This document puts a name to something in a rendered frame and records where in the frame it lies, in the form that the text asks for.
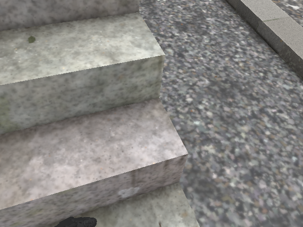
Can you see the robot left hand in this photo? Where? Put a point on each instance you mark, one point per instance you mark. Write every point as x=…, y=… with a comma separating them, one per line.
x=78, y=222

